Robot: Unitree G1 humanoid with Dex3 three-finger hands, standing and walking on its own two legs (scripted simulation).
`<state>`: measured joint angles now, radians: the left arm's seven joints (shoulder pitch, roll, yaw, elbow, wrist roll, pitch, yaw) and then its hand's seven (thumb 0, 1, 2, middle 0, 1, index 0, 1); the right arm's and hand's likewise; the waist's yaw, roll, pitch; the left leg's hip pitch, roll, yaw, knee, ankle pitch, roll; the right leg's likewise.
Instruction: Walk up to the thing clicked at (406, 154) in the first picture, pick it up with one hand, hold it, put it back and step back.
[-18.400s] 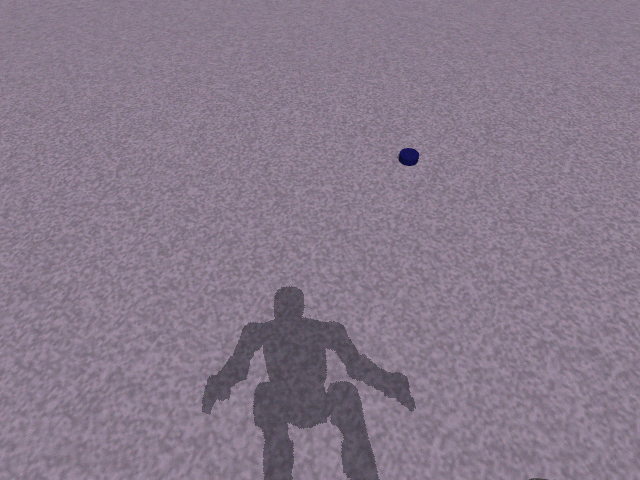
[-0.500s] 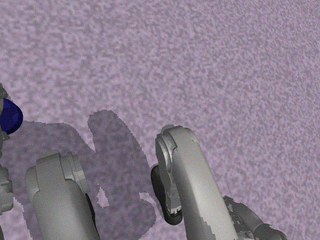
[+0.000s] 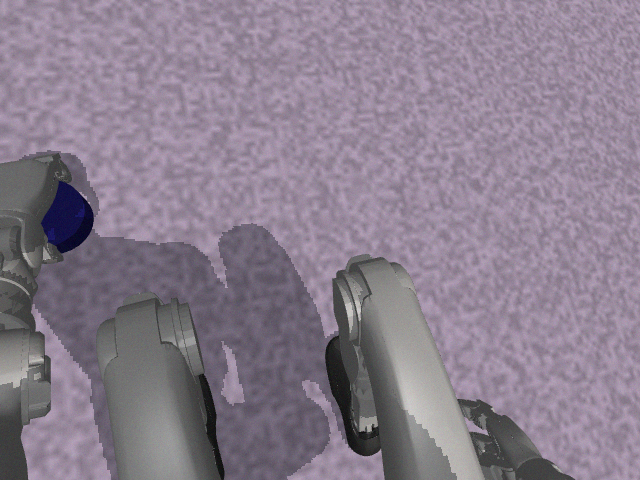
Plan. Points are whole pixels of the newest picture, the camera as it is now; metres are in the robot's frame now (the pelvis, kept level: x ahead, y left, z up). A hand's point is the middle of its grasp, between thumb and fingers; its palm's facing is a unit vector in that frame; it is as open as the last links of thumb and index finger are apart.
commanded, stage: lift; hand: left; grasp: from above
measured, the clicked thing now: (50, 217) +0.45 +0.31 -0.18
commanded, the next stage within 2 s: hold in 1.60 s
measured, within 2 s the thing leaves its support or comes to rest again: neither
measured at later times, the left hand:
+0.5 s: hand out of the picture +0.38 +0.32 -0.02, palm faces -0.42 -0.10 -0.90, open 11.6 cm
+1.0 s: hand out of the picture +0.33 +0.30 +0.19, palm faces -0.40 -0.13 -0.91, open 11.6 cm
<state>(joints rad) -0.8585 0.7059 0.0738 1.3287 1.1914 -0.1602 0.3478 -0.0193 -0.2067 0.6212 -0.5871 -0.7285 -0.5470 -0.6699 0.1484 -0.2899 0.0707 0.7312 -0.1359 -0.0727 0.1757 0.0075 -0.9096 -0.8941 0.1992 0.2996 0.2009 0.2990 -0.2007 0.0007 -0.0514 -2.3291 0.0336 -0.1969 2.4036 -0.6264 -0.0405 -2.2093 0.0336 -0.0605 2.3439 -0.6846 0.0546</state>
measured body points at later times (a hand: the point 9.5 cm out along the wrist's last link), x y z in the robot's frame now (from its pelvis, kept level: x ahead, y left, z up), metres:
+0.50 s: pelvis -0.01 +0.00 +0.09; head +0.17 +0.06 +0.50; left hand +0.40 +0.32 +0.03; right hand +0.12 -0.26 -0.03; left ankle +0.09 +0.14 -0.29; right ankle +0.10 -0.13 -0.29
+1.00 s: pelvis +0.02 +0.01 +0.27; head +0.13 +0.03 +0.70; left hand +0.35 +0.30 +0.25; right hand +0.18 -0.24 +0.14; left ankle +0.09 +0.14 -0.29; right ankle +0.10 -0.13 -0.29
